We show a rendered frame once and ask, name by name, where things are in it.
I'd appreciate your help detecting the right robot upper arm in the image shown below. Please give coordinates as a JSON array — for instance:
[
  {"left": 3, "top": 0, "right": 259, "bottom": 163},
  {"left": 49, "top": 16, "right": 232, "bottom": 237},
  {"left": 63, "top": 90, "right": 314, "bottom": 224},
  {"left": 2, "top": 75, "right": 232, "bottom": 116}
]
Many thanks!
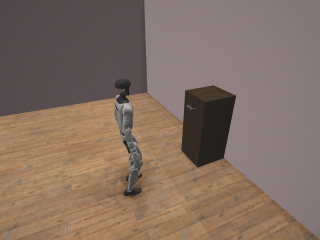
[{"left": 122, "top": 104, "right": 133, "bottom": 134}]

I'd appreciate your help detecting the right robot shin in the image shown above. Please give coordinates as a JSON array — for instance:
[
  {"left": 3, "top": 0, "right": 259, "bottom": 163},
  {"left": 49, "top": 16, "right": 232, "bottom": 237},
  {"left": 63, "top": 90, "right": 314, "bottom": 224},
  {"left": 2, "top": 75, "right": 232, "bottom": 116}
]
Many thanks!
[{"left": 128, "top": 168, "right": 141, "bottom": 192}]

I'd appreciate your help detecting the handle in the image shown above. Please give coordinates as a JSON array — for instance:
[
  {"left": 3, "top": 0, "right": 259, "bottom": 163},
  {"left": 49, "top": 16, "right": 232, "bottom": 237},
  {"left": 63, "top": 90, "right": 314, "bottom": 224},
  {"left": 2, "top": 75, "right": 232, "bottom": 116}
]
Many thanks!
[{"left": 186, "top": 105, "right": 196, "bottom": 111}]

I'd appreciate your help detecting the right robot forearm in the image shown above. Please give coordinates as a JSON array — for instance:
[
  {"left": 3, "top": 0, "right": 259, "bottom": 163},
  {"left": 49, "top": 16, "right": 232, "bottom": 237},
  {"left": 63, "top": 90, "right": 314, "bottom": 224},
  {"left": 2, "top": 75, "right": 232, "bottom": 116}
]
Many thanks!
[{"left": 124, "top": 129, "right": 137, "bottom": 155}]

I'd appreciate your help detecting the drawer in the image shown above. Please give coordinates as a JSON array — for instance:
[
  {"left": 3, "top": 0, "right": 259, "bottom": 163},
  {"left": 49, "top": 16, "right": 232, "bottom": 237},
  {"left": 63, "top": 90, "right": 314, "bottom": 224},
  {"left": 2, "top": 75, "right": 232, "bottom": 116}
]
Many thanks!
[{"left": 185, "top": 96, "right": 204, "bottom": 118}]

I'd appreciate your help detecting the robot right hand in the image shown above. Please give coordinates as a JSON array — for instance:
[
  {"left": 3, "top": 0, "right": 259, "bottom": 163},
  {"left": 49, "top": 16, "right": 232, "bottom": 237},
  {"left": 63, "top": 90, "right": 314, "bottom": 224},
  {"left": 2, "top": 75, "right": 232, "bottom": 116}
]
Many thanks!
[{"left": 131, "top": 153, "right": 143, "bottom": 168}]

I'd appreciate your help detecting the left robot upper arm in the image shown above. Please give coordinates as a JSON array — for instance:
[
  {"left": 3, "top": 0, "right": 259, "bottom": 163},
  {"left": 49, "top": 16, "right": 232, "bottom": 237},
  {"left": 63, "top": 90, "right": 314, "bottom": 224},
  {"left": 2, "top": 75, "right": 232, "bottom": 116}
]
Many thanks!
[{"left": 114, "top": 95, "right": 120, "bottom": 117}]

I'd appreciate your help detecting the cabinet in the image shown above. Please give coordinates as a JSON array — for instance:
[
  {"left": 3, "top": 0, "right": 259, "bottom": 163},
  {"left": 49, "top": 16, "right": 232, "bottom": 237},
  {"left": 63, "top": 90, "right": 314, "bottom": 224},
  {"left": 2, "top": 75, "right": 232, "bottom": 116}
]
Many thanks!
[{"left": 181, "top": 85, "right": 236, "bottom": 168}]

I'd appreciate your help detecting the robot right thigh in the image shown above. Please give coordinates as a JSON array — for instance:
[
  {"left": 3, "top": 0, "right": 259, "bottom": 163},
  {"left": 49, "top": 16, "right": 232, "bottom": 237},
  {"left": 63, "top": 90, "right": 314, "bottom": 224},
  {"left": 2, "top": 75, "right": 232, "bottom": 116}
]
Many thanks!
[{"left": 126, "top": 142, "right": 142, "bottom": 173}]

